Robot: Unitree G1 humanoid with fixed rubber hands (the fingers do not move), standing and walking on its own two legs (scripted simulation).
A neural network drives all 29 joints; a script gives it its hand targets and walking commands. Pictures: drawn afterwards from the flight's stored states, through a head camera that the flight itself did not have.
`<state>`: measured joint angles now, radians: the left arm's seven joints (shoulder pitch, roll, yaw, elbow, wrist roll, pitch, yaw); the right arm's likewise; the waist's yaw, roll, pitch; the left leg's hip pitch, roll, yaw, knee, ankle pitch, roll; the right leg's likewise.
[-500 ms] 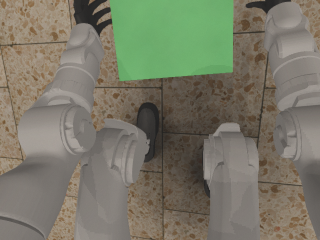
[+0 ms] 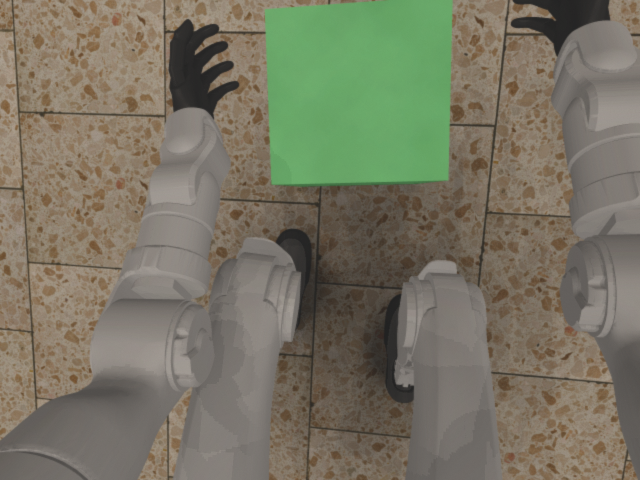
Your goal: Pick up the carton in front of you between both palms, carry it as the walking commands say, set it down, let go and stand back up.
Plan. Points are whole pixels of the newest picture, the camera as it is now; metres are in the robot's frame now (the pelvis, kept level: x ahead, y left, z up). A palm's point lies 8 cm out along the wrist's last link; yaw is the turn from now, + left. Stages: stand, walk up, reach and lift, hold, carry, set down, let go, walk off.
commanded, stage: set down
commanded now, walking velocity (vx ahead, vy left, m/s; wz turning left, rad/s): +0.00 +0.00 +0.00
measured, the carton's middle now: (357, 116) +0.50 +0.02 -0.31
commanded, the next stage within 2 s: let go in 0.68 s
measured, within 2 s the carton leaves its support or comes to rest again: neither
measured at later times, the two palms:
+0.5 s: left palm (90, 51) +0.47 +0.20 +0.01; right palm out of the picture +0.56 -0.19 +0.02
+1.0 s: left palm out of the picture +0.41 +0.20 +0.14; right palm out of the picture +0.48 -0.21 +0.14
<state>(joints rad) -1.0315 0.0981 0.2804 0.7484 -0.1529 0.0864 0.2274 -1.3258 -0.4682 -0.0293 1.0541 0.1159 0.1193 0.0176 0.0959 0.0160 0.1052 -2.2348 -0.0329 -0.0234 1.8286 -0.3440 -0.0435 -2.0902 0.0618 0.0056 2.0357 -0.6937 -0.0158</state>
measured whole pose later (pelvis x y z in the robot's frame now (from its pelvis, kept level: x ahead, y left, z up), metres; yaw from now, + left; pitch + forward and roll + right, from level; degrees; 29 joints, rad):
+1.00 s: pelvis +0.07 +0.01 +0.25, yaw -3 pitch +37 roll -1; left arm -0.44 0.06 0.21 0.49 0.08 0.10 0.03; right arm -0.67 -0.25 -0.26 0.75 -0.09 0.09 0.04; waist 0.08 0.00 -0.08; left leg -1.34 0.01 -0.02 0.89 -0.20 -0.01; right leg -1.23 0.08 0.05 0.99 -0.41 0.00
